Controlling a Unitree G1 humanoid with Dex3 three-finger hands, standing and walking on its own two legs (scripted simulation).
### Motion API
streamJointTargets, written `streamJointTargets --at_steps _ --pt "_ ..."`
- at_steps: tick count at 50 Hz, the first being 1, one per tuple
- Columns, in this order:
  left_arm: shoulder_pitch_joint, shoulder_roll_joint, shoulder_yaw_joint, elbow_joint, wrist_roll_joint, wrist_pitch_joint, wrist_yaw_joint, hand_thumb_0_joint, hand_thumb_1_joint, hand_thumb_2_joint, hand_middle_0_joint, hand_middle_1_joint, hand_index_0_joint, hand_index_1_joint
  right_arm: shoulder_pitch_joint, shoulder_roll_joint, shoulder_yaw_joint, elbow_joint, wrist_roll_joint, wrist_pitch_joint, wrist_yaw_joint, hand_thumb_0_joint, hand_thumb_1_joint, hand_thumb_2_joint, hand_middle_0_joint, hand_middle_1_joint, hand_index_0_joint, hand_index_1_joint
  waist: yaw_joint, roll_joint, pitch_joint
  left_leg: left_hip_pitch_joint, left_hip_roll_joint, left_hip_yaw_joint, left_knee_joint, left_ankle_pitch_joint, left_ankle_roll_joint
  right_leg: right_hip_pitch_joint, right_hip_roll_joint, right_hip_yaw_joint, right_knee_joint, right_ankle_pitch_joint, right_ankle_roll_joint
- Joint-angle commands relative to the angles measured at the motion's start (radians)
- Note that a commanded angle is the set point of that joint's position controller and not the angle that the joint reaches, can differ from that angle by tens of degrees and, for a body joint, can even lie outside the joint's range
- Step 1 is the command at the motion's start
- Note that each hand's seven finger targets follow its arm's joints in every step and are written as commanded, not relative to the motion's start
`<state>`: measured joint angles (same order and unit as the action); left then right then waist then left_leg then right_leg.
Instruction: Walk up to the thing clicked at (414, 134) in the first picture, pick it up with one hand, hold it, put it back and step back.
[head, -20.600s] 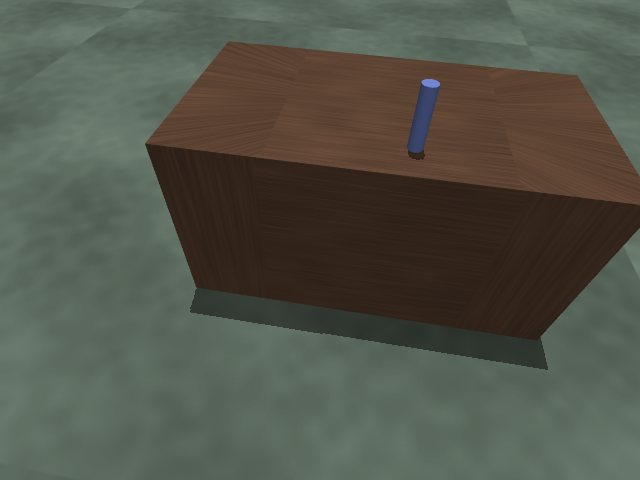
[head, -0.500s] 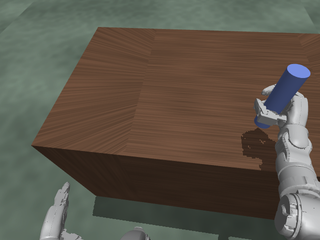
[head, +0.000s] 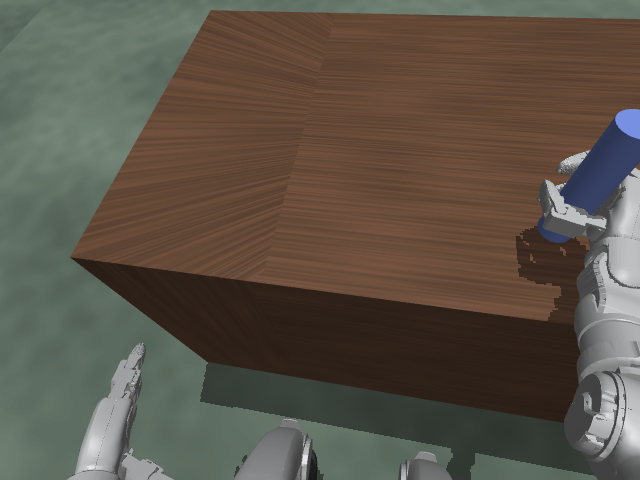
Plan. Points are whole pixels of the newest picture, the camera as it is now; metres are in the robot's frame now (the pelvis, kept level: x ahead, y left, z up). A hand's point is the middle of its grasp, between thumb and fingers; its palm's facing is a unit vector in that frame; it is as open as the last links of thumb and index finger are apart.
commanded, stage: lower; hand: right
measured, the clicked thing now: (590, 185) +0.48 -0.24 +0.08
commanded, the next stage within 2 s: loosen in 0.60 s
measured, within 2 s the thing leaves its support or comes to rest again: rests again in 0.50 s
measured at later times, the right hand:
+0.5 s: hand (556, 211) +0.48 -0.22 +0.02, palm faces +0.23 +0.97 +0.01, open 5.8 cm
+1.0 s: hand (552, 217) +0.48 -0.22 +0.01, palm faces +0.23 +0.97 +0.00, open 6.7 cm
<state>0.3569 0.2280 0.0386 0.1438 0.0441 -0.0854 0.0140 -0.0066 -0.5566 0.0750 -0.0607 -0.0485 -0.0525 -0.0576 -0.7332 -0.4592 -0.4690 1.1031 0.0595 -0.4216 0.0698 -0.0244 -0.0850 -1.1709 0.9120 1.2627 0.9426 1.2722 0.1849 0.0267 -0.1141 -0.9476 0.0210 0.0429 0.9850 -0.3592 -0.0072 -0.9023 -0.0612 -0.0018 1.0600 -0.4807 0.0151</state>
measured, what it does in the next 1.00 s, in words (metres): stands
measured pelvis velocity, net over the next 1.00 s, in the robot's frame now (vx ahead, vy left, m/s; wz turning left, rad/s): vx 0.00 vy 0.00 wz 0.00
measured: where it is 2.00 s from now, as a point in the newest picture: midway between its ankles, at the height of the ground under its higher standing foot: outside the picture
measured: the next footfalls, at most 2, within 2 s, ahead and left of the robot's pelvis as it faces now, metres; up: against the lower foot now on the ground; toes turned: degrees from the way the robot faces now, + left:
none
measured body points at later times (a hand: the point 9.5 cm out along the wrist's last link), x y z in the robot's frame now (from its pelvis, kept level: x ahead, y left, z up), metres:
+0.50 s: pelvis +0.00 +0.00 -0.01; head +0.12 -0.04 +0.42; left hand +0.15 +0.27 -0.02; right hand +0.46 -0.28 +0.02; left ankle +0.06 +0.13 -0.67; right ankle +0.01 -0.13 -0.67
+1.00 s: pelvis +0.00 +0.00 -0.02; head +0.11 -0.04 +0.41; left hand +0.15 +0.27 -0.02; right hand +0.46 -0.28 +0.01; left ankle +0.06 +0.13 -0.67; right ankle +0.01 -0.13 -0.67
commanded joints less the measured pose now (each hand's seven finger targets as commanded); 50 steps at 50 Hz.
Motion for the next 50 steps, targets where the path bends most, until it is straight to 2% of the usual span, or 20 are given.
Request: streamJointTargets --at_steps 1,9,13,17,22,23,24,25,28,29,30,32,35,36,39,42,44,45,46,50 --pt "0.02 0.146 0.075 -0.186 -0.003 -0.058 0.011 0.0 -0.578 0.073 -0.057 -0.043 -0.044 -0.057 -0.432 -0.25 -0.025 -0.238 0.015 -0.078 0.009 0.0 -0.626 -1.338 1.398 1.443 1.409 1.443 -0.003 -0.141 -0.45 0.286 -0.03 -0.026 -0.092 0.2 0.017 0.177 0.043 0.009 -0.121 0.235 -0.024" --pt "0.046 0.165 0.092 -0.214 0.003 -0.049 0.011 0.0 -0.574 0.068 -0.056 -0.042 -0.044 -0.054 -0.408 -0.246 -0.026 -0.244 0.012 -0.082 0.014 0.0 -0.624 -1.29 1.363 1.393 1.37 1.393 0.011 -0.174 -0.492 0.25 -0.034 -0.021 -0.061 0.212 0.022 0.201 0.04 0.017 -0.097 0.27 -0.018" --pt "0.051 0.168 0.095 -0.234 0.0 -0.042 0.012 0.0 -0.574 0.068 -0.057 -0.043 -0.045 -0.055 -0.401 -0.271 -0.038 -0.25 0.009 -0.083 0.01 0.0 -0.636 -1.284 1.359 1.384 1.364 1.384 0.003 -0.164 -0.484 0.274 -0.031 -0.026 -0.063 0.192 0.019 0.165 0.045 0.01 -0.092 0.226 -0.022" --pt "0.059 0.151 0.078 -0.233 0.004 -0.042 0.009 0.0 -0.577 0.07 -0.056 -0.042 -0.043 -0.055 -0.385 -0.248 -0.036 -0.247 0.009 -0.09 0.01 0.0 -0.635 -1.278 1.354 1.378 1.359 1.378 0.007 -0.174 -0.479 0.243 -0.032 -0.024 -0.046 0.21 0.022 0.162 0.043 0.013 -0.077 0.253 -0.021" --pt "0.044 0.184 0.116 -0.26 0.009 -0.036 0.009 0.0 -0.575 0.066 -0.055 -0.042 -0.043 -0.054 -0.384 -0.247 -0.041 -0.26 0.005 -0.099 0.008 0.0 -0.629 -1.278 1.35 1.377 1.356 1.378 0.012 -0.194 -0.506 0.207 -0.039 -0.012 -0.017 0.231 0.028 0.203 0.036 0.027 -0.066 0.338 -0.012" --pt "0.047 0.166 0.096 -0.264 0.011 -0.034 0.006 0.0 -0.577 0.068 -0.056 -0.042 -0.044 -0.055 -0.389 -0.241 -0.032 -0.26 0.001 -0.104 0.008 0.0 -0.628 -1.281 1.349 1.378 1.355 1.379 0.007 -0.196 -0.516 0.223 -0.038 -0.016 -0.018 0.242 0.026 0.205 0.039 0.021 -0.059 0.341 -0.014" --pt "0.082 0.167 0.106 -0.224 0.014 -0.028 0.004 0.0 -0.577 0.068 -0.056 -0.042 -0.043 -0.055 -0.362 -0.22 -0.029 -0.219 0.002 -0.101 0.01 0.0 -0.635 -1.279 1.351 1.377 1.356 1.378 0.017 -0.189 -0.488 0.216 -0.038 -0.013 -0.014 0.241 0.026 0.183 0.041 0.021 -0.057 0.332 -0.013" --pt "0.053 0.173 0.098 -0.272 0.009 -0.029 0.003 0.0 -0.579 0.069 -0.055 -0.041 -0.042 -0.055 -0.37 -0.249 -0.05 -0.236 0.004 -0.102 0.007 0.0 -0.623 -1.277 1.35 1.377 1.355 1.377 0.008 -0.154 -0.496 0.24 -0.037 -0.015 -0.019 0.229 0.024 0.15 0.043 0.022 -0.06 0.298 -0.018" --pt "0.061 0.165 0.098 -0.271 0.011 -0.026 0.002 0.0 -0.579 0.068 -0.056 -0.041 -0.042 -0.055 -0.367 -0.228 -0.034 -0.237 0.001 -0.107 0.009 0.0 -0.63 -1.264 1.34 1.362 1.344 1.362 0.021 -0.172 -0.499 0.226 -0.036 -0.016 -0.014 0.218 0.024 0.149 0.041 0.022 -0.055 0.279 -0.019" --pt "0.065 0.181 0.119 -0.263 0.012 -0.024 0.003 0.0 -0.576 0.066 -0.055 -0.041 -0.042 -0.054 -0.385 -0.246 -0.05 -0.251 0.003 -0.113 0.007 0.0 -0.606 -1.268 1.336 1.367 1.342 1.367 0.022 -0.181 -0.494 0.21 -0.036 -0.017 -0.007 0.217 0.025 0.15 0.04 0.023 -0.05 0.285 -0.017" --pt "0.077 0.171 0.11 -0.238 0.012 -0.022 0.002 0.0 -0.579 0.069 -0.054 -0.041 -0.041 -0.055 -0.348 -0.22 -0.031 -0.211 -0.001 -0.106 0.009 0.0 -0.617 -1.261 1.334 1.359 1.338 1.359 0.021 -0.187 -0.469 0.187 -0.036 -0.017 -0.008 0.203 0.026 0.151 0.04 0.022 -0.05 0.273 -0.018" --pt "0.045 0.189 0.122 -0.302 0.013 -0.023 0.002 0.0 -0.576 0.064 -0.056 -0.041 -0.044 -0.054 -0.396 -0.248 -0.047 -0.267 -0.002 -0.118 0.004 0.0 -0.618 -1.279 1.346 1.377 1.352 1.377 0.026 -0.181 -0.508 0.185 -0.04 -0.01 -0.005 0.189 0.029 0.171 0.037 0.032 -0.054 0.273 -0.015" --pt "0.075 0.175 0.113 -0.285 0.014 -0.017 -0.001 0.0 -0.569 0.057 -0.056 -0.041 -0.045 -0.052 -0.375 -0.212 -0.022 -0.221 -0.006 -0.116 0.007 0.0 -0.637 -1.279 1.355 1.379 1.359 1.379 0.03 -0.181 -0.467 0.152 -0.042 -0.005 0.0 0.162 0.03 0.157 0.035 0.033 -0.058 0.251 -0.012" --pt "0.095 0.167 0.106 -0.248 0.016 -0.014 -0.004 0.0 -0.565 0.059 -0.063 -0.043 -0.053 -0.054 -0.334 -0.219 -0.036 -0.177 -0.007 -0.113 0.005 0.0 -0.557 -1.211 1.379 1.354 1.385 1.354 0.019 -0.184 -0.432 0.148 -0.039 -0.008 0.003 0.155 0.029 0.126 0.038 0.028 -0.053 0.235 -0.012" --pt "0.065 0.189 0.122 -0.318 0.016 -0.019 -0.001 0.0 -0.525 0.032 -0.063 -0.051 -0.066 -0.046 -0.394 -0.24 -0.039 -0.242 -0.008 -0.113 0.008 0.0 -0.41 -0.971 1.28 1.114 1.268 1.114 0.036 -0.179 -0.512 0.171 -0.039 -0.01 0.002 0.173 0.027 0.157 0.035 0.032 -0.043 0.247 -0.016" --pt "0.099 0.183 0.118 -0.261 0.015 -0.012 -0.003 0.0 -0.53 0.038 -0.061 -0.051 -0.064 -0.048 -0.32 -0.208 -0.029 -0.148 -0.007 -0.095 0.008 0.0 -0.253 -0.731 1.235 0.95 1.218 0.951 0.025 -0.171 -0.428 0.156 -0.038 -0.008 0.0 0.152 0.027 0.11 0.039 0.027 -0.048 0.221 -0.015" --pt "0.04 0.174 0.105 -0.336 0.012 -0.019 -0.003 0.0 -0.536 0.041 -0.063 -0.051 -0.065 -0.048 -0.409 -0.233 -0.03 -0.24 -0.009 -0.109 0.006 0.0 -0.106 -0.571 1.173 0.829 1.155 0.83 0.025 -0.167 -0.487 0.169 -0.039 -0.01 0.001 0.144 0.027 0.126 0.037 0.033 -0.05 0.21 -0.017" --pt "0.053 0.184 0.118 -0.305 0.015 -0.019 -0.003 0.0 -0.555 0.06 -0.06 -0.047 -0.054 -0.052 -0.355 -0.203 -0.009 -0.167 -0.014 -0.102 0.009 0.0 -0.026 -0.558 1.093 0.81 1.075 0.811 0.029 -0.18 -0.458 0.167 -0.037 -0.01 0.004 0.136 0.027 0.114 0.038 0.027 -0.048 0.193 -0.016" --pt "0.086 0.179 0.116 -0.298 0.015 -0.016 -0.002 0.0 -0.552 0.059 -0.06 -0.048 -0.056 -0.052 -0.382 -0.232 -0.033 -0.2 -0.011 -0.103 0.006 0.0 0.054 -0.478 1.036 0.742 1.027 0.743 0.035 -0.156 -0.462 0.182 -0.036 -0.018 -0.005 0.131 0.023 0.088 0.04 0.023 -0.038 0.172 -0.022" --pt "0.068 0.182 0.114 -0.312 0.013 -0.019 -0.001 0.0 -0.557 0.063 -0.059 -0.049 -0.054 -0.054 -0.404 -0.248 -0.04 -0.225 -0.009 -0.104 0.002 0.0 0.258 -0.282 0.885 0.559 0.876 0.559 0.022 -0.168 -0.48 0.193 -0.035 -0.02 -0.001 0.131 0.024 0.092 0.042 0.022 -0.043 0.172 -0.02"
